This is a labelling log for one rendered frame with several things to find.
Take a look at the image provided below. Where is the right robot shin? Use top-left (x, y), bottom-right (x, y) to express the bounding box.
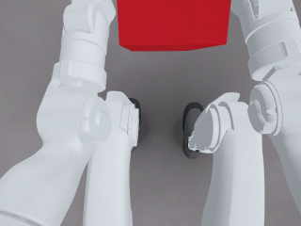
top-left (188, 92), bottom-right (240, 153)

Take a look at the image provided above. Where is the robot right upper arm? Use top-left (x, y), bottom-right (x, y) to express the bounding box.
top-left (247, 74), bottom-right (301, 215)

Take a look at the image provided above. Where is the robot left upper arm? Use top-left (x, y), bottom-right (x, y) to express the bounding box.
top-left (0, 93), bottom-right (113, 226)

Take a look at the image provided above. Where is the robot shin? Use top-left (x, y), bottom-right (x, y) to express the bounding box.
top-left (188, 92), bottom-right (240, 153)
top-left (105, 91), bottom-right (132, 106)

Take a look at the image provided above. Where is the carton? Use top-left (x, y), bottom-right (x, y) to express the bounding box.
top-left (117, 0), bottom-right (231, 52)

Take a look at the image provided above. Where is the right robot forearm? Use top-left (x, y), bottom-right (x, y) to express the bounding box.
top-left (230, 0), bottom-right (301, 82)

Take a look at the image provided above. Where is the left robot shin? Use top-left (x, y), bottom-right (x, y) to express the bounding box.
top-left (105, 91), bottom-right (132, 106)

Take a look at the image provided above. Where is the left robot forearm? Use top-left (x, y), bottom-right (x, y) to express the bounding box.
top-left (36, 0), bottom-right (116, 127)

